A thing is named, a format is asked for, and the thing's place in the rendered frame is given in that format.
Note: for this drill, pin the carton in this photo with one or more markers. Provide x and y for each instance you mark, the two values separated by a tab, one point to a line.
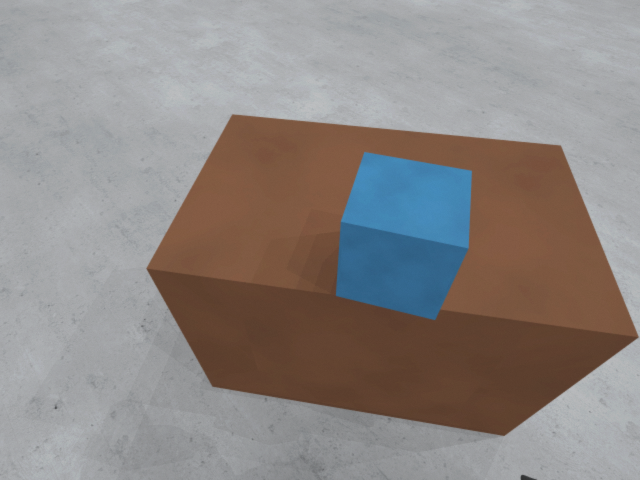
404	234

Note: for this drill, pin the pedestal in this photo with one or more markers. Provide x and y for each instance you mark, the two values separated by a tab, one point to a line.
248	269

